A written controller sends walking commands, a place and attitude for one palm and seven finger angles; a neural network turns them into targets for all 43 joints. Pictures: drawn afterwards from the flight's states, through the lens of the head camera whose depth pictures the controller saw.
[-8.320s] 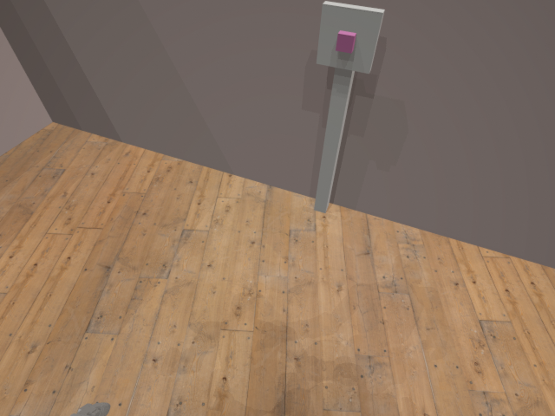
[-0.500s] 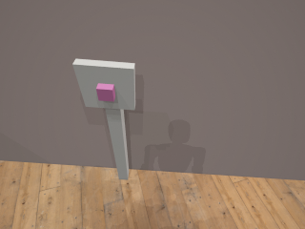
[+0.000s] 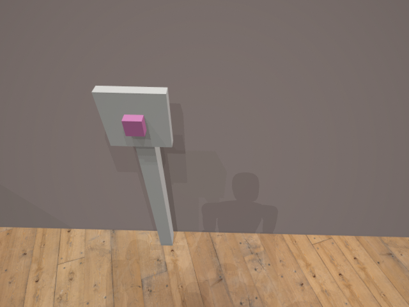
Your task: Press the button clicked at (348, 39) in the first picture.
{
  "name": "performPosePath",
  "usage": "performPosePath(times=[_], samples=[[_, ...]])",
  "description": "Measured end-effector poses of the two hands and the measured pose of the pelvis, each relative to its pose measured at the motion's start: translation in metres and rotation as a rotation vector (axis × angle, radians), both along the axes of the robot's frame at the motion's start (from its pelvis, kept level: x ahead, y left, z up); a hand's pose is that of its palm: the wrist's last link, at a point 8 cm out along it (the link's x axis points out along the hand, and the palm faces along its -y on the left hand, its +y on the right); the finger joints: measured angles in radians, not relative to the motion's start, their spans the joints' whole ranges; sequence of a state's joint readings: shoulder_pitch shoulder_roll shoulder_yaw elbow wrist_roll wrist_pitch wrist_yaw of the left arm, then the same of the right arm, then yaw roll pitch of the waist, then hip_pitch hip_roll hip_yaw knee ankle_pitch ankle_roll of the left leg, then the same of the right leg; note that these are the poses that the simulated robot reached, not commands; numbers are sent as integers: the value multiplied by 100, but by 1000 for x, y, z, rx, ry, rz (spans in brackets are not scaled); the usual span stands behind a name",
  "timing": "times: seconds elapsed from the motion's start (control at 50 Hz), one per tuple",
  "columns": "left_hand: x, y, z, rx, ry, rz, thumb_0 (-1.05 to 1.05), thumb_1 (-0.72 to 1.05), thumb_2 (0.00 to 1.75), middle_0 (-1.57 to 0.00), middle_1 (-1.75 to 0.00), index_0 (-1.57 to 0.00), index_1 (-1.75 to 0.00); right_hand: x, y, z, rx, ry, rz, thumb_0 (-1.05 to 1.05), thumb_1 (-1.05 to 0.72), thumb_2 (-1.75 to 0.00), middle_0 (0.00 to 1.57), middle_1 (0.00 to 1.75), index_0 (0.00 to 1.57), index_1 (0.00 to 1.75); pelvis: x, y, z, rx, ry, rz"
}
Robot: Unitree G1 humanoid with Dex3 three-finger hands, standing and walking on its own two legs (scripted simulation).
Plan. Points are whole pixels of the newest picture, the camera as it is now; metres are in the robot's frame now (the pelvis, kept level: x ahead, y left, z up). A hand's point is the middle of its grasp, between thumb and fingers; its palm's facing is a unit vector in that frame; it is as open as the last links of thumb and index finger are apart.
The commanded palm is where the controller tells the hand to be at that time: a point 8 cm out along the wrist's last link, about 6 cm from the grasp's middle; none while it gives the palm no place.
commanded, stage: come to a stop and stand still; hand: left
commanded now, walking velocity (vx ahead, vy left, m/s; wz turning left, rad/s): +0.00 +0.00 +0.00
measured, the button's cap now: (134, 124) +0.53 +0.22 +0.06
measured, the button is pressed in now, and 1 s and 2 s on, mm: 0 0 0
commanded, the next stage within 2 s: look again from close up in 0.14 s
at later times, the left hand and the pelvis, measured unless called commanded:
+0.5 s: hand out of the picture +0.02 +0.17 -0.19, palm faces +0.06 -0.98 -0.17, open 7.4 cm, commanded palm none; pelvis +0.02 +0.01 -0.01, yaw +1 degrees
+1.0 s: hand (102, 276) +0.19 +0.21 -0.03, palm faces +0.26 -0.96 -0.11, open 7.0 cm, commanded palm +0.13 +0.25 -0.06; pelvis +0.01 +0.02 -0.02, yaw +4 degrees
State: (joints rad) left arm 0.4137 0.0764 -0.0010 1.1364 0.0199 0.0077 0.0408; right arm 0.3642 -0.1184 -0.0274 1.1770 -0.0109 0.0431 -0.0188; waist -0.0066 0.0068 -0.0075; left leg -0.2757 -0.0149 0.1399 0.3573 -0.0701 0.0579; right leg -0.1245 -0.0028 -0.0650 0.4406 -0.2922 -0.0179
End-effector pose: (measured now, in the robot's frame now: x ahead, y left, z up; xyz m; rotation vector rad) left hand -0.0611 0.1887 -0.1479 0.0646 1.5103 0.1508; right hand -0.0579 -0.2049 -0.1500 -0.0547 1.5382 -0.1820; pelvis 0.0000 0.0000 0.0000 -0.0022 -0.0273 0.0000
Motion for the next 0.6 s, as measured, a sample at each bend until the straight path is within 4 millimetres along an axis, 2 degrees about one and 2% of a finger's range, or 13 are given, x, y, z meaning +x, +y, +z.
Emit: performPosePath(times=[0.12, 0.24, 0.34, 0.42, 0.5, 0.6], samples=[[2, -9, -4, -13, -3, -4, 0, 90, 90, -20, -30, -20, -29, -15, 10, -2, 24, 23, -26, 1, -91, -90, 20, 30, 20, 29, -1, -5, -3, -7, 0, -1], [9, -11, -6, -15, -12, -4, 0, 90, 90, -20, -30, -20, -29, -12, 19, -3, 38, 16, -32, 1, -90, -90, 20, 30, 20, 29, 2, -6, -3, -5, 7, -2], [20, -3, -9, -5, -46, -35, 0, 90, 90, -20, -30, -20, -29, 13, 17, -8, 42, -52, 10, 1, -90, -90, 20, 30, 20, 29, 3, -1, -10, -46, 24, 15], [44, 13, -15, 15, -93, -36, 1, 90, 90, -20, -30, -20, -29, 40, 16, -9, 15, -125, 40, 1, -91, -90, 20, 30, 20, 29, 11, 6, -14, -39, 13, 19], [70, 29, -13, 39, -161, -27, 1, 90, 90, -20, -30, -20, -29, 58, 11, -8, -20, -135, 78, 3, -93, -90, 20, 30, 20, 29, 19, 13, -13, -30, 15, 18], [85, 44, -9, 56, -182, -42, 1, 91, 90, -20, -30, -20, -29, 81, 1, 0, -59, -174, 90, 4, -93, -90, 20, 30, 20, 29, 25, 19, -10, -19, 23, 9]])
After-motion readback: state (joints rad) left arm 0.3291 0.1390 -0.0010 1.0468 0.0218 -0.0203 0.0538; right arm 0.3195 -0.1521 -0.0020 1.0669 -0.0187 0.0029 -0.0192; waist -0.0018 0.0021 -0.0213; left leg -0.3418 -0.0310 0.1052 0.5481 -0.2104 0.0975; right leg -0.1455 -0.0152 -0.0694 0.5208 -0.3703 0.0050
